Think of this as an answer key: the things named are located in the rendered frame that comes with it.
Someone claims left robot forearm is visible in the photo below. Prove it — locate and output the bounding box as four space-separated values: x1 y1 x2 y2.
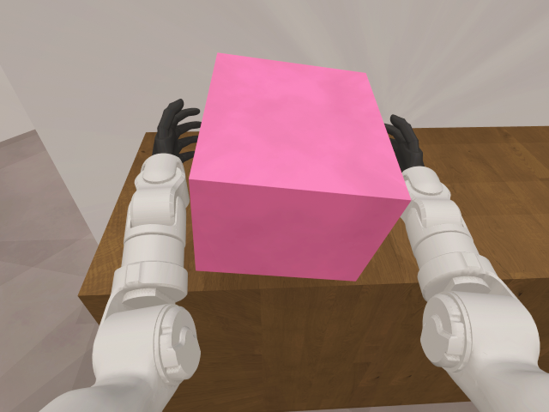
93 154 190 378

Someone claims robot left hand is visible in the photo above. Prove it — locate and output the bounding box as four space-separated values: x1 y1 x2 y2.
152 99 202 163

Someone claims carton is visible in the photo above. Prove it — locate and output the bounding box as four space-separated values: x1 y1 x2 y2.
189 52 412 282

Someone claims robot right hand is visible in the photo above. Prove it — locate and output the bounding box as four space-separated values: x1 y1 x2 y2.
384 114 425 172

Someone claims robot left upper arm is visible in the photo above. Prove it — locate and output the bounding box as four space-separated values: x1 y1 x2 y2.
39 304 201 412

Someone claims robot right upper arm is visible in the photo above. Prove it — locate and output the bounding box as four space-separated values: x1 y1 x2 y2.
420 291 549 412

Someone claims right robot forearm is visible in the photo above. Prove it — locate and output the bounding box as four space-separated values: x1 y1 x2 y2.
401 167 540 359

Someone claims pedestal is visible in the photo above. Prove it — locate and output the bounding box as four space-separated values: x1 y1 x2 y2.
77 126 549 412

